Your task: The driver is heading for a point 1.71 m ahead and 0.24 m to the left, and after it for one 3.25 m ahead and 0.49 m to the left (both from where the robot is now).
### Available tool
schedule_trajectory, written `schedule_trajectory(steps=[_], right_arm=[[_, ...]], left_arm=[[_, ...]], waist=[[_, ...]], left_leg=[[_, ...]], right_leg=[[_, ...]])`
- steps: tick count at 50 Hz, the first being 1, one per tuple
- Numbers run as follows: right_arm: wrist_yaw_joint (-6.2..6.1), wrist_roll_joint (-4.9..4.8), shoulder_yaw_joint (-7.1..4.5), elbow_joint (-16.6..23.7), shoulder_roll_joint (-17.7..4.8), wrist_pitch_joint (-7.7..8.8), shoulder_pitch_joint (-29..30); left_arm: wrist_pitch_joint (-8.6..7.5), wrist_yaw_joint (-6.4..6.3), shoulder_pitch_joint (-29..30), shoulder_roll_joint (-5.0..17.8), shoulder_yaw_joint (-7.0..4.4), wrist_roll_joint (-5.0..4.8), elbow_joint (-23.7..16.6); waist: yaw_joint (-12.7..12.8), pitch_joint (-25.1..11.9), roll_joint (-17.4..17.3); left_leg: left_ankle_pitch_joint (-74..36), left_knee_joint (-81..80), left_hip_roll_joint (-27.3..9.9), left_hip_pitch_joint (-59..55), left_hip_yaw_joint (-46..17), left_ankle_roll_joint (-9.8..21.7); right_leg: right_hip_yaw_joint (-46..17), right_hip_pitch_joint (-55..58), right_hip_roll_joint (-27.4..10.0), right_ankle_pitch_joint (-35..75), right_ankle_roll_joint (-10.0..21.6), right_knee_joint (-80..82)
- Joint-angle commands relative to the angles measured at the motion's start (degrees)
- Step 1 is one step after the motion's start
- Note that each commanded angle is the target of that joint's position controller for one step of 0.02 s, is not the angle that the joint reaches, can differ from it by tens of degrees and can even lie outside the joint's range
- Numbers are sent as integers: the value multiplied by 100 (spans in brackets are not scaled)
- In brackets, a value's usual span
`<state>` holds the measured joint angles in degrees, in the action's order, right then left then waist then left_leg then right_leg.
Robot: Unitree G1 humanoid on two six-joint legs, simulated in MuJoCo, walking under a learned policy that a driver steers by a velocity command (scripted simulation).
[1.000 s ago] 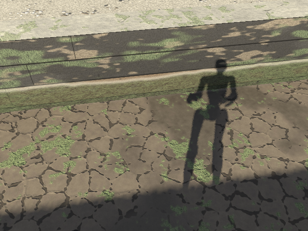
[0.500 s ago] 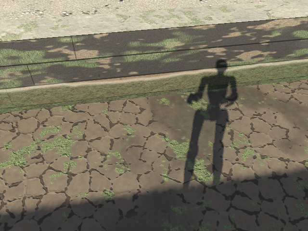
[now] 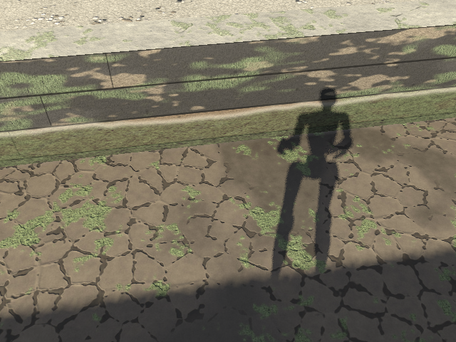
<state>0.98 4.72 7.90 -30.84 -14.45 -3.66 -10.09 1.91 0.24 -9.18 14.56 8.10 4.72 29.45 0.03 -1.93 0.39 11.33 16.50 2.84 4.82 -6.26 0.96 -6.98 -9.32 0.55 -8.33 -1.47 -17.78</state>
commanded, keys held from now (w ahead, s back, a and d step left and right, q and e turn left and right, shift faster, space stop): w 0.80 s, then no key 0.20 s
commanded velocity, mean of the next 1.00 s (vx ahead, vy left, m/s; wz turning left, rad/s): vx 0.47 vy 0.00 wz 0.00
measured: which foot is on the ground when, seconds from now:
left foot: down 0.00-1.00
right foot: down 0.00-1.00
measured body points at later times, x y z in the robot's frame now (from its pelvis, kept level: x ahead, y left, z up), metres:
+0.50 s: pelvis +0.00 +0.00 +0.00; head -0.01 +0.00 +0.45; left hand +0.20 +0.21 -0.07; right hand +0.18 -0.21 -0.08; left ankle -0.03 +0.12 -0.75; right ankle +0.02 -0.14 -0.75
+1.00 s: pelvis +0.01 +0.00 +0.00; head -0.01 +0.00 +0.45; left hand +0.17 +0.22 -0.08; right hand +0.15 -0.23 -0.09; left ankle -0.03 +0.12 -0.75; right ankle +0.02 -0.14 -0.75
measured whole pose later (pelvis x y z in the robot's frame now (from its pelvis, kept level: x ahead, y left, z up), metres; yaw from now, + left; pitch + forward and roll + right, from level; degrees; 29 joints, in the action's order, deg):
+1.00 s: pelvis +0.01 +0.00 +0.00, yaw +0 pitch -1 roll +0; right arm 0.8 2.8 6.0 -34.7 -15.1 -4.3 -14.0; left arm 2.0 0.4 -12.8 15.1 6.4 3.0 33.1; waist 0.1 -2.5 0.4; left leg 10.7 13.9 2.5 2.5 -6.7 1.0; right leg -7.1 -7.3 0.5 -8.0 -1.3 -15.8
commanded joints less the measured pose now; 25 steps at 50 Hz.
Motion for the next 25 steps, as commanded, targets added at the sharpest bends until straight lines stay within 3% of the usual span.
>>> schedule_trajectory(steps=[1,25], right_arm=[[-17,1,-172,517,-519,92,386],[-19,0,-172,519,-518,89,377]], left_arm=[[-99,-17,439,502,-173,0,-538],[-99,-17,438,502,-175,1,-529]], waist=[[0,-268,-14],[1,-267,-16]], left_leg=[[-761,-234,-567,87,-494,184],[-755,-236,-564,91,-499,176]], right_leg=[[-353,183,-435,940,242,121],[-351,191,-431,940,244,133]])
